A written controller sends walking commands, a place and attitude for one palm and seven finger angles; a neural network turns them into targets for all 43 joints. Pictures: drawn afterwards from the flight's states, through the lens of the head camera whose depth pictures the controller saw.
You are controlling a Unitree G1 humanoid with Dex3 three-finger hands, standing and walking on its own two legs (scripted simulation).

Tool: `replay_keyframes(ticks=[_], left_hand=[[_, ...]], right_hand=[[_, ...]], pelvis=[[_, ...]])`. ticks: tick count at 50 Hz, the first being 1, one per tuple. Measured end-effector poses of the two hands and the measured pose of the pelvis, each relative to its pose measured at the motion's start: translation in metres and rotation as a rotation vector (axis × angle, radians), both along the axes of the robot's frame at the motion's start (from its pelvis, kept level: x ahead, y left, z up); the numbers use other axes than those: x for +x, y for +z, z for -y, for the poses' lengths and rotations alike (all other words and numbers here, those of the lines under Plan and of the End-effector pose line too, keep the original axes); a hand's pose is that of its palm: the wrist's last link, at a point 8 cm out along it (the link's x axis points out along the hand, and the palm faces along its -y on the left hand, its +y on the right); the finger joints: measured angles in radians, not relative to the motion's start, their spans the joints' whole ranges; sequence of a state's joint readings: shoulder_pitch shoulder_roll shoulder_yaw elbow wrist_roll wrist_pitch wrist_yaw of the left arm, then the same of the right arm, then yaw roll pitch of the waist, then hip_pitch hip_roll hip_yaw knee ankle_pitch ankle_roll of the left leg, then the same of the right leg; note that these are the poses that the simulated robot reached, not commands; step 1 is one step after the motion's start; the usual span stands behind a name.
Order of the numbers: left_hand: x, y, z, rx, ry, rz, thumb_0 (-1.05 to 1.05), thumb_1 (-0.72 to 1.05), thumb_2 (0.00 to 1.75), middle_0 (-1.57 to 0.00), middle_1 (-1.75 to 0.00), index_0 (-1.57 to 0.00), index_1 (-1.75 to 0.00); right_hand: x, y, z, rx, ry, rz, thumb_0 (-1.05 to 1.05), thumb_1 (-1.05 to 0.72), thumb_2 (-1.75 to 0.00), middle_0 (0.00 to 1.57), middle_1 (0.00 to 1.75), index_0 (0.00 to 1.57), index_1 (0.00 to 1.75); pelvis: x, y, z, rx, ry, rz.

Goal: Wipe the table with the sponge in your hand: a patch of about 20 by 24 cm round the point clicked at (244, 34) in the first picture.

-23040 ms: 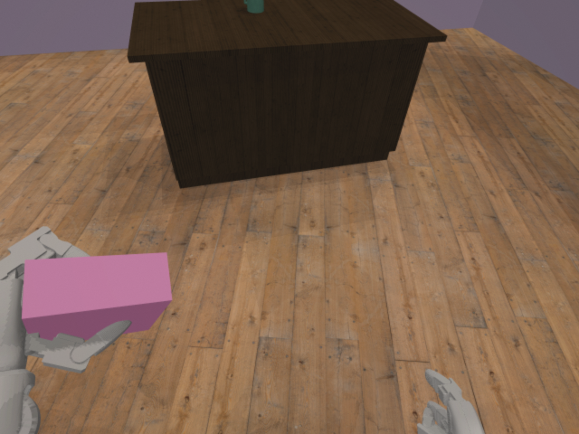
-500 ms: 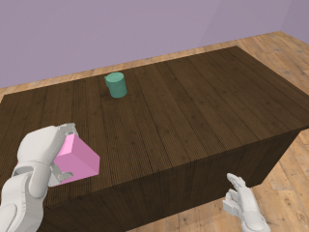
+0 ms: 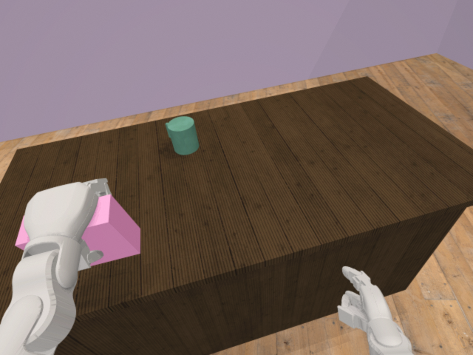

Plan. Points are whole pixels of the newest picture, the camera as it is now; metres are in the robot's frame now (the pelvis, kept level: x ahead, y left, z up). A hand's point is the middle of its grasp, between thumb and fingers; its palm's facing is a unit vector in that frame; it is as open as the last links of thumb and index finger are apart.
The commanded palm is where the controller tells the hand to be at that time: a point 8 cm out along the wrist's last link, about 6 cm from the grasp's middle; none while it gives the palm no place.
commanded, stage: turn the palm down, sponge in hand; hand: left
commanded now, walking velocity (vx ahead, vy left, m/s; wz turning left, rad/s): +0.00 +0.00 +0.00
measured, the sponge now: (92, 240) +0.23 +0.30 +0.09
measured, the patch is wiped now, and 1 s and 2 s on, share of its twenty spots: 0.00 0.00 0.00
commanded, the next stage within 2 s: move the sponge above the wiping area in 0.16 s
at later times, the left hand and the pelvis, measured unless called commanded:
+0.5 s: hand (82, 230) +0.23 +0.29 +0.13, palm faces +0.10 -0.06 -0.99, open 9.1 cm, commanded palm +0.19 +0.28 +0.19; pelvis +0.00 -0.02 +0.00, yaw +0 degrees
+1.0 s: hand (88, 243) +0.22 +0.30 +0.09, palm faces +0.01 -0.11 -0.99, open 9.1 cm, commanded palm +0.20 +0.28 +0.17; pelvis +0.00 -0.01 +0.00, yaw +0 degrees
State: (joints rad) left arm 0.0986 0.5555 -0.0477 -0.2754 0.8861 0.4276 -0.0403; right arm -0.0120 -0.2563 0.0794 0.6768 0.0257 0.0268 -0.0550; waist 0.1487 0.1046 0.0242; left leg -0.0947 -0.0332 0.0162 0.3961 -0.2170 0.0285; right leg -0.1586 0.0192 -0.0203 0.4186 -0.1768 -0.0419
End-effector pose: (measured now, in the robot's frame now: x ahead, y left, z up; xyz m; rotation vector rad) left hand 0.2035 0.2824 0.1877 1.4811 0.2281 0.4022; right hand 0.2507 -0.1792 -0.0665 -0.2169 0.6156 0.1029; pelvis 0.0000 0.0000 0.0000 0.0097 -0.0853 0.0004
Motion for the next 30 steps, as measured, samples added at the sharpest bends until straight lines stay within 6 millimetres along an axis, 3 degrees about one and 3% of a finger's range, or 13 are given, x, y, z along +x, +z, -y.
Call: replay_keyframes(ticks=[6, 12, 15, 23, 26, 30], left_hand=[[0.000, 0.006, -0.008, -0.063, 0.097, 0.032, -0.01, -0.41, 1.05, -0.82, -1.39, -0.82, -1.40], [0.002, -0.016, 0.017, -0.081, 0.018, -0.081, -0.01, -0.41, 1.05, -0.82, -1.39, -0.82, -1.40], [0.002, -0.016, 0.025, -0.040, -0.028, -0.088, -0.01, -0.41, 1.05, -0.82, -1.39, -0.82, -1.40], [-0.001, -0.001, -0.001, -0.024, 0.086, 0.000, -0.01, -0.41, 1.05, -0.82, -1.39, -0.82, -1.40], [-0.002, -0.009, -0.006, -0.043, 0.126, -0.045, -0.01, -0.41, 1.05, -0.82, -1.39, -0.82, -1.40], [0.001, -0.027, 0.002, -0.058, 0.081, -0.139, -0.01, -0.41, 1.05, -0.82, -1.40, -0.82, -1.40]], right_hand=[[0.001, 0.000, 0.008, 0.020, -0.015, 0.005, 0.01, -0.90, -0.90, 0.20, 0.30, 0.20, 0.30], [0.001, 0.001, 0.019, 0.014, -0.034, 0.024, 0.01, -0.90, -0.90, 0.20, 0.30, 0.20, 0.30], [-0.001, -0.001, 0.024, 0.003, -0.035, 0.019, 0.01, -0.90, -0.90, 0.20, 0.30, 0.20, 0.30], [-0.010, -0.005, 0.036, 0.004, -0.057, -0.005, 0.01, -0.90, -0.90, 0.20, 0.30, 0.20, 0.30], [-0.011, -0.007, 0.041, 0.001, -0.070, -0.003, 0.01, -0.90, -0.90, 0.20, 0.30, 0.20, 0.30], [-0.013, -0.008, 0.045, -0.015, -0.083, 0.005, 0.01, -0.90, -0.90, 0.20, 0.30, 0.20, 0.30]], pelvis=[[-0.001, 0.000, 0.006, -0.001, 0.008, -0.003], [-0.002, 0.000, 0.010, 0.004, 0.002, -0.007], [-0.002, -0.001, 0.013, 0.006, -0.004, -0.005], [-0.001, -0.001, 0.021, 0.005, -0.002, -0.002], [-0.003, -0.001, 0.021, 0.005, 0.001, -0.004], [-0.004, -0.002, 0.020, 0.005, 0.005, -0.007]])
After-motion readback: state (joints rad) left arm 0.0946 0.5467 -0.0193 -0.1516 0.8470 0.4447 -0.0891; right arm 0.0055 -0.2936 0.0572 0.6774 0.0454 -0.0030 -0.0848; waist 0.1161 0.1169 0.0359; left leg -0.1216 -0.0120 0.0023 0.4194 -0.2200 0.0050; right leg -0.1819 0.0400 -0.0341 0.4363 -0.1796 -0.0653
